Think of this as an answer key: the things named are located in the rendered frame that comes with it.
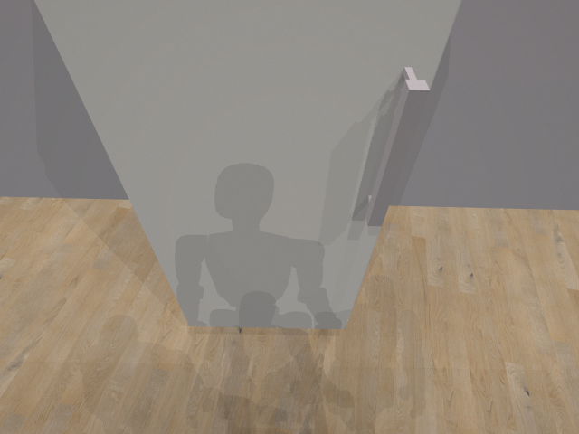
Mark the handle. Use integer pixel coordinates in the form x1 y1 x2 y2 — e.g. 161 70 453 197
366 67 430 226

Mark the fridge door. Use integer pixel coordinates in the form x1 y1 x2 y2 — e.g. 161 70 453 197
34 0 460 329

